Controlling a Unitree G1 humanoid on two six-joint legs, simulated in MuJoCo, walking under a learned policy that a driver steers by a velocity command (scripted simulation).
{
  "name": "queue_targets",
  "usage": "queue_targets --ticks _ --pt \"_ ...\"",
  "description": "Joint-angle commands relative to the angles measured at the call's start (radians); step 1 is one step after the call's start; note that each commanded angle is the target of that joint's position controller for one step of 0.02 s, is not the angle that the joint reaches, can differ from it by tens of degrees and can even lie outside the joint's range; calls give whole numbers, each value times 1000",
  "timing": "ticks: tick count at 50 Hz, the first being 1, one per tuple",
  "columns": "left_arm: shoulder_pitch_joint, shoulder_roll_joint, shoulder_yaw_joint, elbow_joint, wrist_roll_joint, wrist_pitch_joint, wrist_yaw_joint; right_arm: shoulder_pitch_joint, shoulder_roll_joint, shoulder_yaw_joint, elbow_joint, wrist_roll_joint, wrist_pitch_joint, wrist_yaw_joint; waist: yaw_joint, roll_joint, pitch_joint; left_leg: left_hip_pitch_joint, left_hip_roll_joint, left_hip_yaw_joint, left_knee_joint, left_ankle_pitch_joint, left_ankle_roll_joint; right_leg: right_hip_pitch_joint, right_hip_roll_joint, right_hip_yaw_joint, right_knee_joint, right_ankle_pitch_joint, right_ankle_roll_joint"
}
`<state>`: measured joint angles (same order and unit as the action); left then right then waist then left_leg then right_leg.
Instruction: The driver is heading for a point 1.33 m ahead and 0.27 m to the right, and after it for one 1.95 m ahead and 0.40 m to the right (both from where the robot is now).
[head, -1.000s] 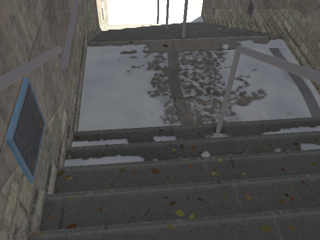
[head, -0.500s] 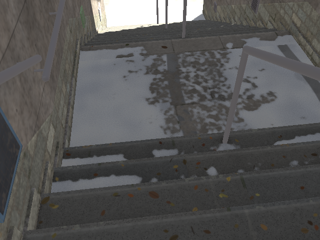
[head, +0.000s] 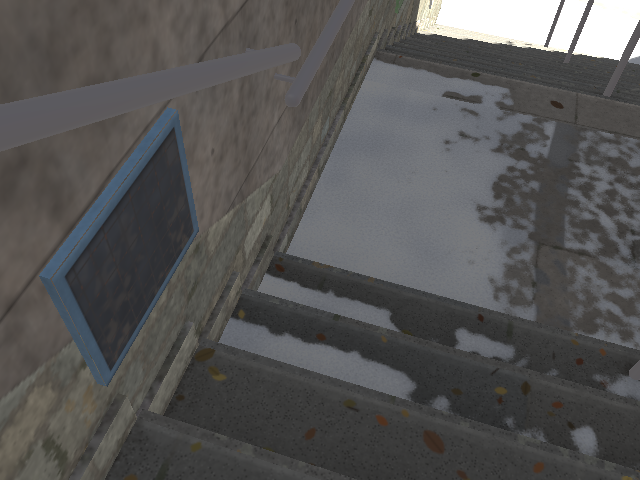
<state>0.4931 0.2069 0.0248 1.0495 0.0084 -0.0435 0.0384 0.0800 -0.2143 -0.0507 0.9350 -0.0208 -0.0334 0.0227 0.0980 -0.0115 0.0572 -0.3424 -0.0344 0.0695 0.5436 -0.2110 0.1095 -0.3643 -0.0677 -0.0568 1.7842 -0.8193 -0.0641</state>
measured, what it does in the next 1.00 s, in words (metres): goes down, turning right: right foot 0.16 m lower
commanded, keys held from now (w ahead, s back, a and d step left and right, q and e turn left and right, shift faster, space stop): w+e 0.66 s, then w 0.22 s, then w+q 0.12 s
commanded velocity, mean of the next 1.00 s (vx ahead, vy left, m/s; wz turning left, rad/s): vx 0.50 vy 0.00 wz -0.30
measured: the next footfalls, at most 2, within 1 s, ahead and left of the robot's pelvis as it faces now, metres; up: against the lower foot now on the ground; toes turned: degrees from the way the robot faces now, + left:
right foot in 0.52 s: +0.38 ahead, -0.16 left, -0.16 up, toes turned -15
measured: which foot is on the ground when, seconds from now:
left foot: down 0.00-0.52, up 0.54-1.00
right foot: up 0.00-0.50, down 0.52-1.00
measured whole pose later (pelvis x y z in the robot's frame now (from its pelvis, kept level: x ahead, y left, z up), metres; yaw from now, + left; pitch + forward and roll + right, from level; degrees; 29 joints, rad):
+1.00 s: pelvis +0.51 -0.10 -0.22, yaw -21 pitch -1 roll -2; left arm 0.48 0.22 0.03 0.95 0.03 -0.05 0.03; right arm 0.16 -0.26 -0.06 0.87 -0.03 -0.02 0.04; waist 0.07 0.04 -0.04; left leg -0.51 0.05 -0.05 0.59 0.33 0.03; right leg -0.17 0.14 0.05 0.92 -0.73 -0.08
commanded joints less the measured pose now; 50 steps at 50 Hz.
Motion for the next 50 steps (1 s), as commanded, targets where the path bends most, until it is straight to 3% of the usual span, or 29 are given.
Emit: queue_targets --ticks 1,2,3,4,6,8,10,12,15,17,19,23,24,25,26,27,28,29,30,31,32,33,34,36,37,39,42,46,50 --pt "-132 136 19 -146 12 -16 -8 399 -171 -40 53 7 35 -34 -208 81 -151 607 420 -469 -185 71 260 -744 -15 56 68 189 18" --pt "-99 124 23 -131 31 0 -11 375 -161 -31 48 -3 22 -38 -163 89 -91 402 470 -491 -167 204 285 -629 -12 94 15 183 30" --pt "-73 120 28 -103 42 11 -13 321 -100 -10 58 -11 -4 -28 -97 -53 -15 200 398 -396 -136 228 209 -517 -35 185 -228 405 43" --pt "-65 64 19 -92 37 30 -20 259 -97 -3 46 -3 -24 -26 -40 -32 60 -24 333 -286 -196 237 161 -359 -35 154 -437 536 67" --pt "-78 36 20 -103 63 56 -35 262 -144 -10 75 13 -44 -33 -31 66 33 -87 290 -239 -210 324 145 -251 -3 134 -584 674 85" --pt "-11 66 39 -78 41 62 -40 316 -168 -25 78 7 -55 -28 -23 76 -28 14 306 -224 -160 478 142 -276 10 159 -600 797 55" --pt "-127 83 53 -120 27 48 -39 367 -89 -14 113 36 -74 -39 -47 47 1 102 263 -193 -119 241 102 -382 -5 238 -778 1039 25" --pt "-239 82 55 -164 36 39 -49 362 -61 -6 111 31 -82 -44 -69 38 36 70 241 -152 -82 -6 69 -389 20 228 -930 1213 19" --pt "-343 61 51 -211 43 33 -68 393 -77 8 111 16 -86 -54 -107 57 63 36 255 -152 -17 -177 54 -348 53 207 -975 1324 -2" --pt "-423 42 40 -236 42 24 -67 414 -93 8 100 4 -88 -57 -147 60 96 51 256 -118 65 -171 43 -329 65 164 -1077 1344 -5" --pt "-518 26 26 -261 19 17 -79 459 -88 11 98 -12 -66 -64 -213 69 140 24 241 -64 102 -116 31 -224 66 59 -1201 1310 -2" --pt "-482 49 30 -247 19 4 -81 504 -99 8 110 -27 -26 -78 -207 74 185 162 284 -67 328 213 39 -171 38 24 -1358 1039 -38" --pt "-384 65 38 -205 24 4 -77 506 -111 8 109 -35 -21 -81 -170 25 125 173 264 -28 497 335 40 -47 63 -7 -1422 1044 -54" --pt "-202 60 43 -144 32 10 -68 488 -128 5 107 -28 -13 -85 -84 53 10 142 253 -10 704 393 52 169 76 -34 -1451 1065 -79" --pt "-30 120 71 -79 47 14 -64 441 -152 -2 81 -25 -17 -73 15 -40 -87 22 177 51 1005 306 25 429 94 -47 -1471 1081 -91" --pt "5 222 90 -69 40 15 -75 508 -87 -2 59 -11 -21 -66 -41 -239 -180 -409 59 92 1486 -640 -28 791 -103 139 -1114 1635 -195" --pt "78 258 96 -88 -15 26 -76 492 -110 7 -14 23 -27 -62 12 -194 -428 -636 79 -21 1614 -670 -56 1043 -251 378 -972 1715 -322" --pt "104 282 100 -106 -17 43 -54 340 -121 10 -98 33 -36 -60 82 -173 -465 -819 57 -38 1573 -578 -89 1033 -349 593 -1228 1237 -410" --pt "52 238 84 -109 -9 54 -27 213 -104 17 -128 7 -36 -67 60 -92 -318 -899 87 -68 1443 -493 -102 868 -334 641 -1366 884 -388" --pt "-28 191 64 -112 5 52 -23 203 -122 13 -117 -13 -31 -67 8 24 -173 -839 130 -95 1301 -386 -90 646 -295 579 -1409 711 -329" --pt "-32 174 53 -103 16 38 -25 251 -112 17 -101 -35 -13 -60 -45 15 -103 -717 141 -119 1230 -427 -90 403 -279 603 -1366 776 -335" --pt "-106 117 33 -107 19 14 -33 275 -109 9 -81 -38 0 -60 -130 113 -12 -611 168 -160 973 -207 -102 188 -194 489 -1344 806 -279" --pt "-196 128 31 -128 4 1 -27 230 -85 18 -104 -29 15 -53 -176 72 39 -399 149 -131 653 -42 -134 -68 -94 376 -1436 812 -237" --pt "-139 183 50 -100 -4 -5 -23 320 -63 16 -53 -54 28 -30 -182 -84 -56 -205 118 -69 581 79 -136 -82 -50 320 -1416 1112 -245" --pt "-113 182 57 -95 -1 -7 -26 412 -65 8 1 -30 31 -27 -197 -113 -109 -218 123 -73 646 213 -123 -15 -63 315 -1366 1173 -246" --pt "-38 111 45 -74 -18 -7 -24 222 -129 -24 -61 -11 27 -21 -137 -39 -27 -426 169 -150 505 389 -102 98 -56 384 -1325 879 -234" --pt "-23 90 30 -110 -20 -15 -10 20 -99 -21 -120 -31 12 0 -83 -12 19 -393 136 -150 260 632 -102 31 -20 417 -1273 450 -216" --pt "-15 111 27 -138 4 -22 -10 -19 -67 -16 -132 -26 7 17 -47 -33 31 -210 69 -103 145 662 -90 -50 1 358 -1152 441 -178" --pt "54 128 29 -119 37 -11 4 -80 -48 -5 -167 7 -4 17 46 -68 127 -192 86 -138 -82 480 -64 80 -20 358 -1034 582 -174"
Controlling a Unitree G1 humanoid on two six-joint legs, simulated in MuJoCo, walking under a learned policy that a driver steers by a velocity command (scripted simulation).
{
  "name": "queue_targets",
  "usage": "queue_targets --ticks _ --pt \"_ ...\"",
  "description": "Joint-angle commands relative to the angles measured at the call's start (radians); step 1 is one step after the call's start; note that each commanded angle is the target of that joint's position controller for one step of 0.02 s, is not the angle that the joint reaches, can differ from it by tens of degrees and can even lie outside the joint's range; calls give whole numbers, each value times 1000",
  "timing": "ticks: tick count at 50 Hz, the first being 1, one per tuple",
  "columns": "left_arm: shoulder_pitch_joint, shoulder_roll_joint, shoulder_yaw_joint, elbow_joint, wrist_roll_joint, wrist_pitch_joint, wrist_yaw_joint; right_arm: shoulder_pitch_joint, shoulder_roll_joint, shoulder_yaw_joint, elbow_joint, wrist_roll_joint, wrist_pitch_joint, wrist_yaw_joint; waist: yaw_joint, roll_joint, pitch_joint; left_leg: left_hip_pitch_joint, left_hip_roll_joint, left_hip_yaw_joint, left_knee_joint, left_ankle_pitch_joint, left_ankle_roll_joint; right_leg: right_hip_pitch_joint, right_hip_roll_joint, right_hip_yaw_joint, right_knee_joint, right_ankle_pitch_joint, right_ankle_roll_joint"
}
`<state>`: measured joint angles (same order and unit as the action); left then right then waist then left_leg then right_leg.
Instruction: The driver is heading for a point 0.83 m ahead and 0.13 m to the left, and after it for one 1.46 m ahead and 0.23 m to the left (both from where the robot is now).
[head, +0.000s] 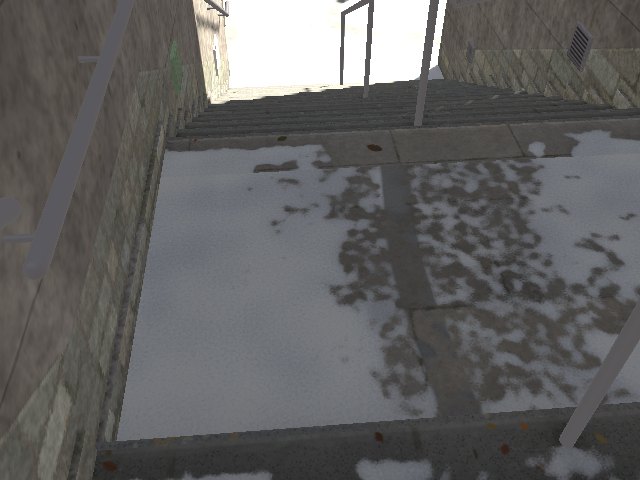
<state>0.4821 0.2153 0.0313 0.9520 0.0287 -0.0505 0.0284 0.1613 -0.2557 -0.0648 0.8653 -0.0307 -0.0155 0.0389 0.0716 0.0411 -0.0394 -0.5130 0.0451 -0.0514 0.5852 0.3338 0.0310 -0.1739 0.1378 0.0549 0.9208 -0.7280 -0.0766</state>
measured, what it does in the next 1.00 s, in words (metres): goes down: left foot 0.16 m lower, then right foot 0.16 m lower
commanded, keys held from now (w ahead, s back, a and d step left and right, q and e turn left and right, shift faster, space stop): w+q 0.38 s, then w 0.28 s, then w+e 0.34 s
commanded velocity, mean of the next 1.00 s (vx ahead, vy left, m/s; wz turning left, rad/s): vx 0.50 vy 0.00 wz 0.14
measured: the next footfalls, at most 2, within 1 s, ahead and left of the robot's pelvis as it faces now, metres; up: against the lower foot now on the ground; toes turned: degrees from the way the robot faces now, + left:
left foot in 0.10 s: +0.19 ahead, +0.12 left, -0.16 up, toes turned +3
right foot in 0.64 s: +0.51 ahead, +0.05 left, -0.31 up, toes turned +17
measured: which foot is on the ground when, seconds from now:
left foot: up 0.00-0.08, down 0.10-0.66, up 0.68-1.00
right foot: down 0.00-0.10, up 0.12-0.62, down 0.64-1.00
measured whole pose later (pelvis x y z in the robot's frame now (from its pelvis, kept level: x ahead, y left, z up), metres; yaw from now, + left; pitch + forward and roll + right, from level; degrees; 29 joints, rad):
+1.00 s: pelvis +0.55 +0.13 -0.27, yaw +8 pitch +0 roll -1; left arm 0.62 0.20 0.03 1.01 0.00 -0.07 0.02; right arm 0.09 -0.24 -0.05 0.89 -0.05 -0.03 0.01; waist 0.09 0.05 -0.01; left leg -0.68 0.06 -0.11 0.75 0.32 0.01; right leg -0.18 0.16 0.11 0.70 -0.51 -0.11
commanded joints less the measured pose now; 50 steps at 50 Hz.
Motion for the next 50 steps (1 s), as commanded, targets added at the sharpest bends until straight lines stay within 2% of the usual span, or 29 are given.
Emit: queue_targets --ticks 1,4,5,6,7,8,9,10,11,12,15,18,20,21,27,30,32,33,34,35,36,37,38,39,41,42,44,47,50 --pt "77 120 21 -3 30 0 27 -132 -16 3 -83 28 -23 -7 66 -109 231 -13 25 -34 -194 -75 29 -59 -239 249 -109 531 -161" --pt "99 108 8 24 27 3 34 199 -49 -21 40 8 -25 -33 -44 3 119 343 -37 104 -352 -145 73 -55 -200 103 300 785 -152" --pt "98 112 14 26 26 3 22 373 -99 -39 99 -1 -21 -27 -110 50 21 611 13 28 -260 -97 100 -238 -138 45 644 567 -130" --pt "172 38 7 16 3 -8 7 480 -149 -41 116 2 -17 -10 -89 187 -150 974 197 -155 183 289 193 -595 -64 -50 1082 -170 -54" --pt "153 105 6 -37 -16 -15 12 533 -205 -55 115 49 -12 3 -139 197 -269 1064 324 -427 94 44 321 -808 -74 -67 1238 -102 -5" --pt "-41 119 5 -97 -7 -21 13 495 -229 -64 100 66 -6 -15 -200 225 -183 1004 376 -631 -169 -476 418 -1037 -78 -80 1149 13 21" --pt "-207 147 16 -96 15 -17 18 388 -142 -47 78 56 1 -36 -195 16 18 765 286 -508 -259 -600 346 -1017 -150 -63 1035 173 12" --pt "-198 143 19 -100 7 -5 7 320 -126 -31 56 20 -2 -45 -129 45 68 542 269 -495 -233 -521 352 -878 -185 -20 828 257 16" --pt "-150 126 25 -57 24 14 4 301 -86 -19 51 0 -11 -50 -69 -32 144 342 238 -470 -194 -435 335 -773 -222 14 686 250 28" --pt "-138 113 22 -38 30 23 -1 278 -46 -7 58 18 -37 -59 -24 -93 160 233 153 -377 -167 -347 280 -677 -236 48 454 436 51" --pt "-216 34 0 -64 55 34 -15 348 -98 -20 68 52 -53 -78 -50 64 61 183 82 -303 -187 -15 269 -487 -173 -39 174 681 110" --pt "-308 96 25 -90 12 26 -24 427 -39 -8 74 69 -55 -83 -63 7 43 320 58 -366 -81 -211 242 -631 -200 42 62 922 88" --pt "-407 111 26 -127 30 18 -36 389 -26 -5 49 56 -58 -91 -80 -43 79 236 -29 -331 -29 -430 211 -563 -164 7 -158 1052 82" --pt "-419 62 18 -125 39 16 -47 367 -28 -6 32 51 -57 -86 -101 -20 46 159 -66 -306 -1 -485 178 -408 -129 -31 -213 1188 65" --pt "-578 34 -5 -236 13 -13 -46 449 -9 8 50 12 -36 -91 -233 38 172 266 -91 -359 157 -399 170 -403 -102 -16 -440 1020 86" --pt "-481 28 -3 -211 -19 -31 -26 456 -31 13 98 -13 -12 -123 -243 0 177 326 -108 -333 369 -294 164 -261 -142 -8 -684 1061 56" --pt "-180 52 15 -125 -6 -35 -14 426 -54 20 99 -7 -6 -105 -110 -40 40 200 -116 -249 712 -224 150 117 -133 -83 -621 1110 26" --pt "39 134 37 -61 0 -24 -14 396 -96 3 78 17 -19 -81 -3 -146 -40 -102 -181 -163 1073 -636 109 449 -267 62 -507 1236 -57" --pt "184 186 44 -41 0 -10 -27 503 -59 1 65 71 -27 -92 -17 -284 -254 -420 -241 -65 1519 -1338 62 856 -535 272 -142 1627 -194" --pt "212 155 42 -53 -29 -1 -46 506 -100 12 69 44 -32 -101 10 -164 -317 -544 -165 -72 1577 -1264 96 860 -543 336 -171 1402 -235" --pt "108 192 58 -74 -40 -8 -26 388 -123 16 35 26 -32 -99 22 -227 -224 -680 -125 -32 1468 -1076 66 727 -590 508 -406 717 -370" --pt "-8 104 40 -89 -38 12 -20 229 -131 7 34 -27 -17 -83 -16 1 -12 -655 -66 6 1333 -908 64 407 -488 468 -575 400 -312" --pt "-43 111 30 -94 -16 6 -19 187 -116 1 17 -35 -9 -67 -51 -67 78 -568 -34 -18 1185 -851 46 182 -505 537 -570 475 -334" --pt "-54 67 5 -58 2 -17 -21 163 -93 0 28 -33 -2 -68 -105 19 179 -488 14 -75 938 -724 27 -16 -417 453 -501 674 -271" --pt "-39 74 5 -38 -29 -31 -16 98 -23 9 19 -39 9 -44 -120 22 165 -254 16 -22 573 -519 -24 -256 -259 295 -560 734 -198" --pt "-9 115 18 -27 -27 -30 -9 106 8 18 27 -49 9 -35 -104 -94 107 -158 -2 26 540 -426 -34 -270 -261 297 -561 887 -210" --pt "-16 136 25 -45 -30 -26 -18 167 -2 14 58 -14 0 -38 -126 -169 19 -59 7 15 531 -258 -22 -235 -258 298 -524 1001 -208" --pt "41 95 21 -28 -33 -50 -1 -110 -68 3 -35 -12 -29 -41 -50 -38 97 -180 9 -17 150 16 -16 -139 -156 304 -418 662 -186" --pt "37 107 19 -36 -16 -48 -13 -123 -19 18 -25 -10 -30 -24 -23 -108 74 10 -37 -7 106 111 -28 -217 -150 339 -330 582 -160"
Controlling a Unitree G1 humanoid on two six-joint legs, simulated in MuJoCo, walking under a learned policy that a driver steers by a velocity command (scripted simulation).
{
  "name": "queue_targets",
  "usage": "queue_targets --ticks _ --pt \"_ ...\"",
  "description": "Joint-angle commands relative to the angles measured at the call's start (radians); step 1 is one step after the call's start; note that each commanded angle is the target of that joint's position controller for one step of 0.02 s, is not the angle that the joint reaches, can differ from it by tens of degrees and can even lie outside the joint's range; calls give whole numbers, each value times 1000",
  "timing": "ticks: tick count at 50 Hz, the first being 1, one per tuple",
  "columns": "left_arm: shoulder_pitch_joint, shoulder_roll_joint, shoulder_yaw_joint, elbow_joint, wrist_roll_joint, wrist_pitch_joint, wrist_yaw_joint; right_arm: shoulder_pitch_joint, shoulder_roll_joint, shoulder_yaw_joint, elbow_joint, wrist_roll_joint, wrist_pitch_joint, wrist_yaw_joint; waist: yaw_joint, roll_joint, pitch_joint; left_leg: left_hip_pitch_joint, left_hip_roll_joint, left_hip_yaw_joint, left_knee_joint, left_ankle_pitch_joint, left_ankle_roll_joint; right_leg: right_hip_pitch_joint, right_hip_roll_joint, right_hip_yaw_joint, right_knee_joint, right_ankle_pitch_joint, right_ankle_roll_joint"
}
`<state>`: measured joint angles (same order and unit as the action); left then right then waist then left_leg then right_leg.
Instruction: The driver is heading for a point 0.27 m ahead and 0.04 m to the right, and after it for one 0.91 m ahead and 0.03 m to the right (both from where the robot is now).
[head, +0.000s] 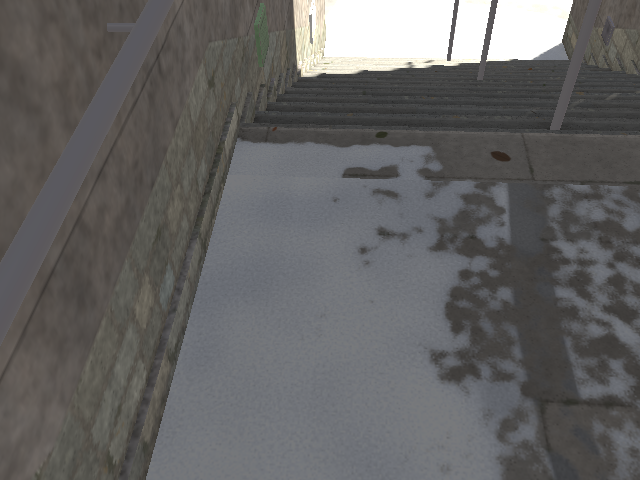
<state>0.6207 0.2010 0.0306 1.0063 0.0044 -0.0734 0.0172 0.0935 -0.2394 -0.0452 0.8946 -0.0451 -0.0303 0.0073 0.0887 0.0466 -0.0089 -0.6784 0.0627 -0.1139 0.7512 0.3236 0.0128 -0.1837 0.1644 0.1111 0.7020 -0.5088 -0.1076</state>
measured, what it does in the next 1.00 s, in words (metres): goes down: left foot 0.16 m lower, then right foot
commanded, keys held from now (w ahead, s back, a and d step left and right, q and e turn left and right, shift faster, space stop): w+e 0.06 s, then e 0.18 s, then no key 0.76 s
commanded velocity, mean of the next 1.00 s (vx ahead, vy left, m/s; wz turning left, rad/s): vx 0.15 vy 0.00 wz -0.24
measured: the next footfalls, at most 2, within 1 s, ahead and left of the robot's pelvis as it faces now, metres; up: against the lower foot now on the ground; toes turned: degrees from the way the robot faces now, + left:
left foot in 0.18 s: +0.27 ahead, +0.14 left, -0.16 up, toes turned -11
right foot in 0.56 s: +0.24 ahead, -0.08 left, -0.16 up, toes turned -12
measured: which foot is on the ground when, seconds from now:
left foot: up 0.00-0.16, down 0.18-1.00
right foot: down 0.00-0.18, up 0.20-0.54, down 0.56-1.00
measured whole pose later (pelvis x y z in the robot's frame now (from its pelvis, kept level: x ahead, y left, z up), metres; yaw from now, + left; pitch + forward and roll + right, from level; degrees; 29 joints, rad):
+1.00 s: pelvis +0.22 +0.03 -0.13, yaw -12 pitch -2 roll +1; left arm 0.21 0.18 0.02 1.05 0.02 0.01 0.02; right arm 0.31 -0.18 -0.02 1.04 -0.01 0.01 -0.02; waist -0.01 -0.03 0.04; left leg -0.16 -0.02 0.02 0.47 -0.27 0.01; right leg -0.21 -0.01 0.00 0.53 -0.28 -0.02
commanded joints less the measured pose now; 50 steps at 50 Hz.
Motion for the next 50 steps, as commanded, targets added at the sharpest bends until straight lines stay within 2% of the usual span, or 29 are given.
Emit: queue_targets --ticks 1,4,5,7,8,9,10,11,12,14,15,17,20,23,25,29,30,31,32,33,34,35,37,39,40,41,43,46,50 --pt "-67 112 18 -87 10 -22 -5 -90 -33 0 -73 5 -11 10 -11 -116 61 168 -62 66 -97 63 -15 -188 -177 282 -91 376 -128" --pt "-31 80 10 -73 36 8 11 -155 -22 14 -128 11 -15 11 57 -160 117 189 -55 24 -328 -50 -30 -86 -136 308 20 410 -105" --pt "-22 77 10 -60 44 21 33 -129 -18 14 -128 31 -24 4 60 -156 132 231 -41 15 -451 32 -25 -54 -117 296 93 413 -85" --pt "-34 108 15 -33 44 34 41 61 -46 6 -53 38 -54 -27 0 -66 105 423 3 33 -673 221 -22 -15 -57 242 372 421 -65" --pt "-30 138 18 -25 18 44 35 196 -72 -9 -10 23 -60 -29 -46 -24 42 638 26 84 -664 332 -23 -130 -49 185 558 356 -59" --pt "-17 138 21 -34 -8 45 21 292 -132 -19 16 6 -56 -29 -74 61 -30 929 125 22 -521 583 -12 -378 -6 100 791 -99 -32" --pt "98 89 22 -47 -78 49 39 394 -180 -27 -1 -12 -51 -17 -81 205 -264 1346 367 -51 -24 1163 94 -645 20 -17 1202 -554 14" --pt "89 123 8 -61 -73 47 52 402 -115 -13 -26 14 -54 12 -113 187 -389 1434 449 -116 28 951 175 -836 -82 -27 1290 -473 12" --pt "-44 124 9 -75 -28 51 56 367 -70 -11 -58 24 -53 10 -161 127 -337 1293 426 -94 -73 631 218 -896 -122 -68 1318 -361 15" --pt "-241 117 14 -147 60 73 30 298 -88 -15 -75 20 -48 -28 -134 55 -188 873 410 -176 -262 186 333 -879 -143 -85 1265 -128 57" --pt "-353 137 26 -168 69 84 27 317 -106 -12 -51 34 -48 -39 -136 -8 -26 645 332 -94 -350 126 289 -823 -159 -32 1045 21 60" --pt "-334 79 17 -172 45 97 11 240 -89 1 -50 28 -39 -52 -34 2 75 334 210 44 -389 124 222 -620 -149 -16 646 243 86" --pt "-244 -25 8 -83 47 123 -21 231 -29 37 -39 55 -50 -36 7 73 -87 310 182 92 -332 270 197 -328 -144 -62 401 504 84" --pt "-300 24 19 -41 38 140 -13 237 -51 35 -49 62 -49 -20 4 78 -48 229 180 84 -326 108 152 -201 -125 -88 408 589 55" --pt "-403 58 21 -57 51 143 -15 262 -78 30 -40 40 -37 -19 -36 97 36 288 183 68 -317 108 172 -227 -128 -114 342 458 44" --pt "-394 47 6 -37 40 94 -11 279 -129 18 -10 32 -17 -33 -23 70 46 390 135 93 -91 271 170 -48 -111 -143 -99 305 17" --pt "-392 85 14 -27 22 71 -4 425 -144 1 20 34 -16 -38 -97 -73 14 375 83 127 -36 106 123 63 -189 -75 -143 777 17" --pt "-330 121 24 -6 19 59 5 497 -108 8 47 41 -13 -43 -103 -159 -58 257 27 148 94 -304 81 228 -323 71 -74 1249 -63" --pt "-320 87 9 -9 1 55 7 463 -61 16 41 57 1 -44 -94 -220 -95 195 -54 133 241 -941 55 229 -465 197 -132 1501 -177" --pt "-346 96 1 -29 1 48 -4 416 -85 8 29 56 16 -44 -93 -141 -49 221 -64 85 226 -991 49 99 -489 199 -192 1532 -221" --pt "-375 113 3 -19 12 47 1 418 -61 11 32 64 19 -44 -106 -211 -51 267 -51 69 150 -967 42 55 -493 190 -214 1414 -231" --pt "-424 88 -2 -16 15 55 8 417 -49 15 52 61 25 -47 -134 -209 -22 333 -22 71 47 -880 33 -4 -438 129 -230 1238 -166" --pt "-540 81 3 -48 35 71 17 467 -40 18 123 36 39 -40 -174 -210 -32 574 -49 146 -10 -596 25 -187 -320 -9 -199 951 -81" --pt "-527 72 9 -53 22 81 15 448 -68 11 137 23 34 -32 -164 -65 11 606 -14 93 -231 -215 46 -207 -226 -83 -98 728 -8" --pt "-428 47 7 -42 16 86 13 399 -106 3 124 33 28 -35 -110 115 6 541 84 -58 -332 -208 82 -164 -172 -108 -60 437 23" --pt "-400 39 5 -17 11 93 15 321 -70 16 105 35 21 -33 -86 118 34 456 139 -117 -383 -273 109 -89 -175 -101 -73 317 40" --pt "-379 31 5 11 16 95 11 233 -62 16 85 38 20 -32 -68 34 46 391 84 -56 -395 -424 80 35 -206 -67 -154 396 42" --pt "-412 43 5 8 20 81 4 263 -59 10 115 40 28 -36 -92 -30 58 471 10 24 -380 -438 47 0 -253 -36 -221 556 31" --pt "-400 53 3 11 15 78 8 276 -27 14 146 37 46 -28 -108 -64 52 546 -10 49 -376 -475 54 -72 -251 -41 -269 463 24"
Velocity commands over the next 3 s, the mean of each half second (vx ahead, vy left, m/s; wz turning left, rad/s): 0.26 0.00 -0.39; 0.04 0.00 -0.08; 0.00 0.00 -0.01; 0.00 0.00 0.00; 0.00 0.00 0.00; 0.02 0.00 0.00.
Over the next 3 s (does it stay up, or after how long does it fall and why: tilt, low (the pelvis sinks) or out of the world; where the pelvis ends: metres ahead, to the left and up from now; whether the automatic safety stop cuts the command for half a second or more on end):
stays up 0.21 0.03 -0.13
